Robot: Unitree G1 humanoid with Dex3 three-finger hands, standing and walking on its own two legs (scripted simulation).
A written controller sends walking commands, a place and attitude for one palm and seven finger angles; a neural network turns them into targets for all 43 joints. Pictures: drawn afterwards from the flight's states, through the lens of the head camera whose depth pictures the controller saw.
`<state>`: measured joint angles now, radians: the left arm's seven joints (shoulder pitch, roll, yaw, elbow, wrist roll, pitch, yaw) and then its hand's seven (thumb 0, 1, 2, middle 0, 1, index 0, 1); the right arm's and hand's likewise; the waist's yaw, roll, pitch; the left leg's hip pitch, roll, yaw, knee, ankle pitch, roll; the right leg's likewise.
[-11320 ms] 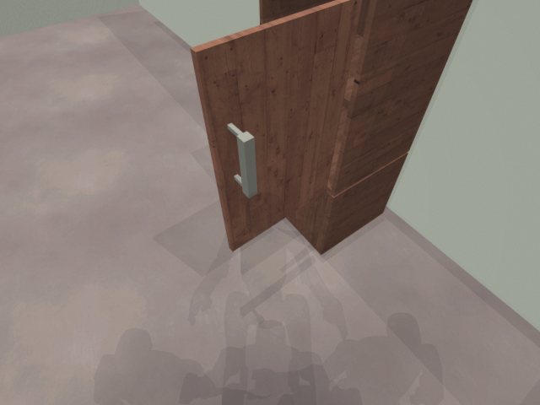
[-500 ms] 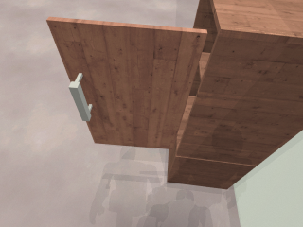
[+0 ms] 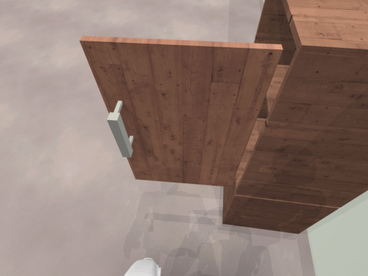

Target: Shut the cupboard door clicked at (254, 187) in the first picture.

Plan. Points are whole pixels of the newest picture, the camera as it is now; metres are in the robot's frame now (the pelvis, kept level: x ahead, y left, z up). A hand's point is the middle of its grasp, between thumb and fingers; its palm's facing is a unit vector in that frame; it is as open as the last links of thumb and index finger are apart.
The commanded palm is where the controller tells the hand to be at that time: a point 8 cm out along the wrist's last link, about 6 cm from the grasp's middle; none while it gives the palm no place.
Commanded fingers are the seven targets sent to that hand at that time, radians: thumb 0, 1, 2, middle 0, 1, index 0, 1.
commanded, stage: come to a stop and stand still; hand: left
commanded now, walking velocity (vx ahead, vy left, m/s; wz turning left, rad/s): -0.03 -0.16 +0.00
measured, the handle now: (123, 130) +0.45 +0.21 +0.01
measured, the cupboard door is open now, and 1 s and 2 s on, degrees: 92 92 92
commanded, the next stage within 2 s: look again from close up in 0.92 s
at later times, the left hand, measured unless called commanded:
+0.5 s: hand out of the picture +0.07 +0.24 -0.17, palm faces -0.02 -0.98 -0.19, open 7.4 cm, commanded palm none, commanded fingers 0.00 0.90 0.90 -0.20 -0.30 -0.20 -0.30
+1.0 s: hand out of the picture -0.02 +0.16 -0.18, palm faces +0.05 -0.99 -0.16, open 7.3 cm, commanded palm none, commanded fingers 0.00 0.90 0.90 -0.20 -0.30 -0.20 -0.30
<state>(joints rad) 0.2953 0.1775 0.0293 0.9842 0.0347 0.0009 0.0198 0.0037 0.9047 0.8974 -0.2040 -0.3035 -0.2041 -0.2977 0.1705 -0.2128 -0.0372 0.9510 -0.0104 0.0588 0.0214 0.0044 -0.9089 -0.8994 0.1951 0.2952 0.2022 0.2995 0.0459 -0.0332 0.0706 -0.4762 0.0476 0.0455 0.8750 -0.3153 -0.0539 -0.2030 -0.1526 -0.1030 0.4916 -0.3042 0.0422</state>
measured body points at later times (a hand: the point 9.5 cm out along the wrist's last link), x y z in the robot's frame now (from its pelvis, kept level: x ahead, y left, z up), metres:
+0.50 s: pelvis -0.01 +0.05 +0.00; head +0.04 +0.06 +0.45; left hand +0.07 +0.29 -0.16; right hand +0.01 -0.20 -0.15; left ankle +0.04 +0.16 -0.74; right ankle -0.05 -0.09 -0.70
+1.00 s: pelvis -0.02 +0.00 +0.00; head -0.01 +0.01 +0.45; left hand -0.02 +0.22 -0.16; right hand -0.02 -0.22 -0.16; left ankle -0.03 +0.11 -0.74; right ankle -0.05 -0.10 -0.74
